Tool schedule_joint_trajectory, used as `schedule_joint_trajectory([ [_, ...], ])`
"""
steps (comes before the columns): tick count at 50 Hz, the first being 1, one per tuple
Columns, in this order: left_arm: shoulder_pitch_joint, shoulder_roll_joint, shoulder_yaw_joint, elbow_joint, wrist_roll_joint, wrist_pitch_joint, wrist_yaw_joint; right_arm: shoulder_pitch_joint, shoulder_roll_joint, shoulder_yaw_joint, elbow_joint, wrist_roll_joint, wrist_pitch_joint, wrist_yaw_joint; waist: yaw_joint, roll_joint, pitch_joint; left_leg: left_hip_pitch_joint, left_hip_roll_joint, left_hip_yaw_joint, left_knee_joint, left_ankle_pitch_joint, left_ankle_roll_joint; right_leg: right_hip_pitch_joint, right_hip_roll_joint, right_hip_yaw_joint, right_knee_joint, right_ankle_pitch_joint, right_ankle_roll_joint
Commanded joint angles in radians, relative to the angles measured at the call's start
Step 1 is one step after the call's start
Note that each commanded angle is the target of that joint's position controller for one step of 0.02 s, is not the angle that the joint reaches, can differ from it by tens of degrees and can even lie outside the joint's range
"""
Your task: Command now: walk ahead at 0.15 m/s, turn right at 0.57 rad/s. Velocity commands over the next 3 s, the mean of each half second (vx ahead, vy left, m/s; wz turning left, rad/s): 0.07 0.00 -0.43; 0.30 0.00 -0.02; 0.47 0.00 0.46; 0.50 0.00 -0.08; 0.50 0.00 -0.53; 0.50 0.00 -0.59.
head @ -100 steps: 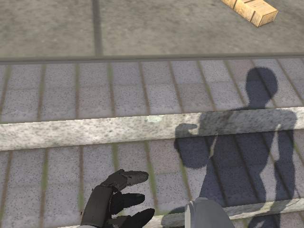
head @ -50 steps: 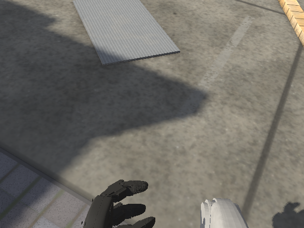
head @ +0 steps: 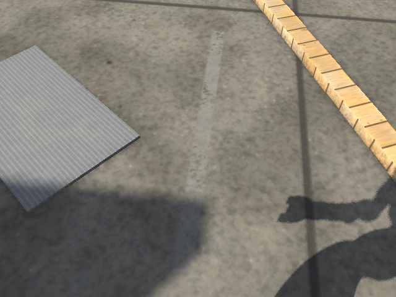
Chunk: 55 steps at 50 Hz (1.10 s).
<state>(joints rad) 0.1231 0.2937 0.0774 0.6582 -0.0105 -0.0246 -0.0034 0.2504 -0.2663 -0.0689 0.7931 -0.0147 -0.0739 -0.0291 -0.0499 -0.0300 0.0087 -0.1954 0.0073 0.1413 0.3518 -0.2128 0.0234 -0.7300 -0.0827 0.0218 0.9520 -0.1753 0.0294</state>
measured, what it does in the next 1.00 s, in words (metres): walks ahead: right foot, then left foot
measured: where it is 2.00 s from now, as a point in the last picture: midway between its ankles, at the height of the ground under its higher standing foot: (215, 231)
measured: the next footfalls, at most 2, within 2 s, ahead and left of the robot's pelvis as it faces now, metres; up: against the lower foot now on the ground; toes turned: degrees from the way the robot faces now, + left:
right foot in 0.16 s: +0.19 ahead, -0.15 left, +0.00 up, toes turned -7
left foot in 0.54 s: +0.17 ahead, +0.10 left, +0.00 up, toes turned -12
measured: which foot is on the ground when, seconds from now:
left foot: down 0.00-0.16, up 0.18-0.52, down 0.54-0.92, up 0.94-1.00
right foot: up 0.00-0.14, down 0.16-0.56, up 0.58-0.90, down 0.92-1.00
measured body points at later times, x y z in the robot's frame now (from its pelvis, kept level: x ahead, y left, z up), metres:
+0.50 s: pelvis +0.09 -0.03 -0.02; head +0.11 -0.04 +0.43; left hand +0.31 +0.19 -0.10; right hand +0.20 -0.31 -0.12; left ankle +0.13 +0.11 -0.72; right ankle +0.16 -0.14 -0.74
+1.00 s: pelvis +0.19 -0.08 -0.01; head +0.19 -0.10 +0.44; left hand +0.38 +0.14 -0.09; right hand +0.19 -0.36 -0.14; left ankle +0.13 +0.09 -0.68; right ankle +0.17 -0.18 -0.74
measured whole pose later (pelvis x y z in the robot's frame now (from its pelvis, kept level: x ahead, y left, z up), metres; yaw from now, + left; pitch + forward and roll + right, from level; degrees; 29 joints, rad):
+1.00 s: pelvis +0.19 -0.08 -0.01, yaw -10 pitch +3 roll +0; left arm 0.23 0.23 0.06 0.67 0.00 -0.09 -0.01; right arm 0.37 -0.27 -0.07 0.80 0.03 -0.05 0.00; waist -0.02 0.04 -0.06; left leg -0.41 0.02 -0.07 1.02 -0.42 0.03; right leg -0.33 -0.01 -0.06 0.56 -0.29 -0.04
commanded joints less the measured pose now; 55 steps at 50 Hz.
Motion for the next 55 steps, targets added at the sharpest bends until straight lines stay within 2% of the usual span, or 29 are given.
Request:
schedule_joint_trajectory([
  [1,0.045,-0.001,-0.01,-0.048,0.005,0.002,-0.028,-0.117,-0.157,-0.032,-0.088,0.015,-0.008,-0.007,0.055,0.115,-0.088,-0.03,0.246,-0.062,-0.049,0.572,0.165,0.182,0.002,-0.023,-0.146,0.116,-0.015],
  [5,-0.02,0.039,0.009,-0.104,0.006,0.008,-0.048,-0.085,-0.187,-0.045,-0.074,0.043,0.013,-0.006,0.042,0.129,-0.095,0.086,0.281,-0.065,0.07,0.528,0.12,0.213,0.039,-0.063,-0.315,0.034,-0.068],
  [7,0.079,0.082,0.037,-0.084,0.015,0.006,-0.039,-0.05,-0.16,-0.041,-0.063,0.043,0.017,-0.009,0.082,0.084,-0.139,0.071,0.202,-0.006,0.27,0.524,0.054,0.403,0.111,-0.091,-0.486,0.151,-0.116],
  [8,0.177,0.185,0.069,-0.085,0.024,0.007,-0.017,-0.011,-0.127,-0.03,-0.078,0.012,0.013,-0.006,0.108,-0.059,-0.206,-0.114,0.131,0.032,0.518,0.289,-0.017,0.637,-0.029,0.097,-0.469,0.573,-0.18],
  [9,0.167,0.277,0.075,-0.122,0.039,0.007,-0.001,0.034,-0.053,0.002,-0.128,-0.029,0.006,0.001,0.055,-0.298,-0.273,-0.496,-0.027,0.004,0.892,-0.464,-0.099,0.894,-0.303,0.495,-0.443,0.916,-0.41],
  [10,0.198,0.204,0.057,-0.132,0.03,0.007,-0.002,-0.017,-0.105,-0.004,-0.124,-0.005,0.006,0.011,0.127,-0.209,-0.431,-0.514,-0.021,-0.207,1.006,-0.455,-0.092,0.897,-0.301,0.561,-0.508,0.742,-0.449],
  [11,0.135,0.16,0.042,-0.141,0.024,0.004,0.0,-0.063,-0.123,-0.007,-0.133,0.021,0.014,0.014,0.112,-0.137,-0.365,-0.546,0.013,-0.223,1.022,-0.383,-0.08,0.824,-0.263,0.465,-0.513,0.618,-0.399],
  [12,0.083,0.117,0.03,-0.144,0.008,0.006,0.006,-0.074,-0.108,-0.003,-0.125,0.012,0.025,0.004,0.087,-0.044,-0.306,-0.543,0.043,-0.218,0.974,-0.313,-0.076,0.727,-0.211,0.385,-0.517,0.49,-0.332],
  [13,0.042,0.089,0.019,-0.153,0.002,0.013,0.011,-0.085,-0.105,-0.005,-0.125,0.004,0.038,-0.008,0.067,-0.013,-0.263,-0.513,0.058,-0.214,0.914,-0.268,-0.081,0.622,-0.178,0.344,-0.538,0.399,-0.298],
  [16,-0.008,0.09,0.015,-0.153,0.031,0.02,0.015,-0.048,-0.075,-0.002,-0.124,0.005,0.063,-0.017,0.015,-0.073,-0.222,-0.362,0.033,-0.168,0.789,-0.204,-0.085,0.416,-0.113,0.259,-0.578,0.344,-0.28],
  [20,0.008,0.088,0.016,-0.138,0.03,0.018,0.022,-0.063,-0.042,0.014,-0.122,0.006,0.069,-0.02,0.039,-0.099,-0.222,-0.278,0.03,-0.171,0.594,-0.156,-0.08,0.384,-0.104,0.248,-0.59,0.181,-0.271],
  [24,0.022,0.07,0.006,-0.121,0.032,0.029,0.018,-0.078,-0.04,0.011,-0.132,0.01,0.074,-0.005,0.059,-0.127,-0.172,-0.181,0.014,-0.153,0.413,-0.13,-0.055,0.349,-0.104,0.289,-0.597,-0.083,-0.251],
  [26,0.038,0.023,-0.011,-0.102,0.025,0.03,0.016,-0.016,-0.007,0.013,-0.113,-0.003,0.07,0.011,0.025,-0.112,-0.168,-0.02,-0.013,-0.111,0.213,-0.048,-0.021,0.282,-0.056,0.256,-0.575,-0.303,-0.188],
  [27,0.07,-0.002,-0.017,-0.083,0.025,0.027,0.016,0.015,-0.019,0.012,-0.109,-0.023,0.067,0.018,0.025,-0.086,-0.145,0.039,0.018,-0.146,0.175,-0.096,0.006,0.217,-0.007,0.225,-0.543,-0.452,-0.132],
  [28,0.069,-0.013,-0.019,-0.086,0.028,0.025,0.017,0.057,-0.077,0.0,-0.117,-0.035,0.064,0.016,0.03,0.026,-0.1,0.056,0.15,-0.309,0.091,-0.282,0.063,0.108,0.07,0.153,-0.367,-0.495,-0.077],
  [29,0.02,0.011,-0.009,-0.117,-0.001,0.009,0.015,0.09,-0.17,-0.031,-0.094,-0.028,0.064,0.02,0.011,0.296,-0.031,-0.042,0.287,-0.585,-0.122,-0.617,0.178,0.035,0.164,-0.036,-0.184,-0.365,-0.032],
  [30,-0.046,0.086,0.014,-0.135,-0.01,-0.005,0.016,0.038,-0.205,-0.043,-0.117,-0.023,0.052,0.015,-0.005,0.316,0.068,-0.113,0.356,-0.73,-0.222,-0.673,0.232,-0.008,0.105,0.029,-0.022,-0.31,-0.03],
  [31,-0.031,0.107,0.029,-0.12,-0.014,-0.008,0.016,-0.004,-0.178,-0.037,-0.12,-0.015,0.039,0.004,0.03,0.272,0.087,-0.091,0.345,-0.703,-0.212,-0.599,0.219,-0.056,0.085,0.047,0.08,-0.261,-0.029],
  [34,0.043,0.032,0.018,-0.059,0.011,-0.013,0.009,0.007,-0.107,-0.021,-0.107,0.016,0.011,0.002,0.047,0.168,0.045,-0.016,0.263,-0.519,-0.183,-0.377,0.17,-0.073,0.046,0.025,0.168,-0.12,-0.027],
  [38,-0.04,-0.034,-0.007,-0.067,0.004,-0.039,-0.005,0.066,-0.095,-0.023,-0.085,0.019,0.008,0.011,-0.003,0.175,-0.001,0.002,0.188,-0.33,-0.165,-0.135,0.145,0.09,0.053,-0.05,-0.108,-0.047,-0.031],
  [42,-0.042,-0.004,-0.004,-0.075,-0.013,-0.045,-0.015,0.11,-0.154,-0.037,-0.061,0.037,0.017,0.018,-0.019,0.206,-0.006,0.0,0.231,-0.343,-0.125,-0.159,0.172,0.241,0.072,-0.078,-0.328,-0.15,-0.04],
  [45,0.139,0.033,0.02,-0.017,-0.013,-0.054,-0.01,0.088,-0.125,-0.022,-0.056,0.044,0.03,0.025,0.08,0.145,-0.037,-0.163,0.187,-0.353,0.005,-0.162,0.135,0.587,0.097,-0.074,-0.489,-0.046,-0.072],
  [46,0.28,0.083,0.038,0.003,-0.006,-0.058,0.002,0.044,-0.063,-0.002,-0.072,0.032,0.024,0.03,0.152,0.061,-0.1,-0.298,0.106,-0.277,0.238,-0.144,0.077,0.79,-0.032,0.083,-0.531,-0.088,-0.108],
  [47,0.375,0.209,0.065,0.005,0.018,-0.054,0.011,0.036,0.021,0.02,-0.122,0.025,-0.001,0.03,0.165,-0.242,-0.167,-0.593,-0.013,-0.133,0.613,-0.265,0.006,0.993,-0.283,0.447,-0.621,-0.212,-0.215],
  [48,0.427,0.19,0.062,0.019,0.028,-0.065,0.007,0.008,-0.057,0.001,-0.133,0.042,-0.018,0.022,0.195,-0.231,-0.165,-0.693,-0.004,-0.252,0.835,-0.339,0.005,0.919,-0.364,0.654,-0.7,-0.368,-0.314],
  [49,0.371,0.122,0.038,0.018,0.017,-0.075,0.006,-0.013,-0.101,-0.015,-0.135,0.057,-0.022,0.024,0.162,-0.16,-0.072,-0.758,0.037,-0.295,0.917,-0.246,0.023,0.863,-0.335,0.575,-0.715,-0.461,-0.293],
  [50,0.304,0.08,0.023,0.011,0.011,-0.08,0.005,-0.021,-0.097,-0.016,-0.127,0.055,-0.018,0.027,0.13,-0.132,-0.022,-0.767,0.059,-0.286,0.926,-0.149,0.028,0.801,-0.282,0.461,-0.736,-0.424,-0.259],
  [52,0.208,0.039,0.009,0.01,0.017,-0.087,-0.001,-0.022,-0.08,-0.02,-0.117,0.037,-0.004,0.028,0.078,-0.101,0.037,-0.707,0.092,-0.295,0.869,-0.019,0.02,0.682,-0.215,0.266,-0.781,-0.185,-0.209],
  [55,0.212,0.022,0.009,0.04,0.028,-0.097,0.003,-0.002,-0.047,-0.017,-0.096,0.037,0.019,0.037,0.061,-0.068,0.021,-0.657,0.082,-0.276,0.851,0.092,-0.003,0.65,-0.164,0.066,-0.789,0.108,-0.183],
])
Over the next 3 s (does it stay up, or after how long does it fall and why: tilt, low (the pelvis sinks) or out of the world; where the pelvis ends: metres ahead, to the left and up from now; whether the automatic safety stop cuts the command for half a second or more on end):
stays up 1.25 -0.20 -0.03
